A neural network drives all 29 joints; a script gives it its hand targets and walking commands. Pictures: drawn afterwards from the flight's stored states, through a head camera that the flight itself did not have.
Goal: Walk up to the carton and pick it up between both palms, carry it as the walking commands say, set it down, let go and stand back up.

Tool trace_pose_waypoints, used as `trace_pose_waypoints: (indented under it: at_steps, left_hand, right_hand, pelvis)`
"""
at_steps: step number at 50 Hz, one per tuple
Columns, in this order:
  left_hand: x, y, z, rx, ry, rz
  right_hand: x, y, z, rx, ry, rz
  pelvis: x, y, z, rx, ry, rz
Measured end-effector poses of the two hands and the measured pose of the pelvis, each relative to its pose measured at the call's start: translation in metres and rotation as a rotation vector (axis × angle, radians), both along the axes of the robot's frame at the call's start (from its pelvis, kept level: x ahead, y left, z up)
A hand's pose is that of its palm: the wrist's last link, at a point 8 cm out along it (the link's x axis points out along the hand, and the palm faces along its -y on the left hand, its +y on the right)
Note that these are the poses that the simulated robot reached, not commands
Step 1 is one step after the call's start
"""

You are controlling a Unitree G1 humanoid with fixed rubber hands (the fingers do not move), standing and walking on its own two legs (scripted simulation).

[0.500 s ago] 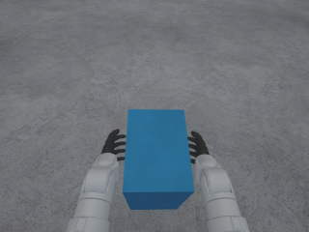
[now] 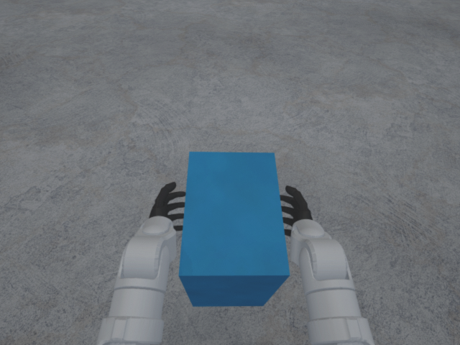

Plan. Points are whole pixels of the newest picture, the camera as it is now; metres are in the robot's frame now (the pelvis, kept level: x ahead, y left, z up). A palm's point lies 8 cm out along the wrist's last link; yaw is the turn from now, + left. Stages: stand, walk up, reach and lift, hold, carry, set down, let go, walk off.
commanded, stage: carry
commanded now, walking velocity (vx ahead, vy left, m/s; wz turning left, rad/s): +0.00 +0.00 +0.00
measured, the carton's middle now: (230, 236) +0.32 +0.00 -0.02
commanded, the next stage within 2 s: none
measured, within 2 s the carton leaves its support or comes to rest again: neither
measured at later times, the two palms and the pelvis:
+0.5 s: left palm (221, 223) +0.30 +0.02 +0.06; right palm (364, 259) +0.24 -0.22 +0.05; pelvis -0.03 -0.03 -0.02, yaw -13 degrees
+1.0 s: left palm (266, 236) +0.26 -0.05 +0.08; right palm (432, 312) +0.15 -0.27 +0.07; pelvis -0.07 -0.03 -0.01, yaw -25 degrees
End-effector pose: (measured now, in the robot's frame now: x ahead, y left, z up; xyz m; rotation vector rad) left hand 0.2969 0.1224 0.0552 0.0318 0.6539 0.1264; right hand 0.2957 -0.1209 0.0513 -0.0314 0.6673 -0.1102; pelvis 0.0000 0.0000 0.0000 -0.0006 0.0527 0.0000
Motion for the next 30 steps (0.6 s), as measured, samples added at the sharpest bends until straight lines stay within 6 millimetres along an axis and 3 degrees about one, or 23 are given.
trace_pose_waypoints:
  at_steps: [9,13,21,26,30]
  left_hand:
    - [-0.006,-0.002,0.024,-0.025,-0.009,0.007]
    - [-0.007,-0.012,0.023,-0.038,0.02,-0.001]
    - [0.002,-0.074,0.005,-0.024,0.111,-0.117]
    - [0.004,-0.109,0.0,-0.024,0.137,-0.226]
    - [0.003,-0.126,0.002,-0.039,0.113,-0.304]
  right_hand:
    - [-0.007,-0.002,0.024,0.019,-0.006,-0.015]
    - [-0.013,-0.012,0.023,0.012,0.022,-0.028]
    - [-0.037,-0.07,-0.001,0.05,0.108,-0.172]
    - [-0.061,-0.099,-0.002,0.064,0.128,-0.298]
    - [-0.08,-0.111,0.004,0.052,0.099,-0.379]
  pelvis:
    - [-0.002,-0.002,-0.004,0.004,0.013,-0.025]
    - [-0.007,-0.007,-0.012,0.012,0.01,-0.074]
    - [-0.018,-0.027,-0.022,0.004,0.022,-0.172]
    - [-0.031,-0.024,-0.014,0.023,0.051,-0.243]
    - [-0.039,-0.015,-0.013,0.026,0.066,-0.3]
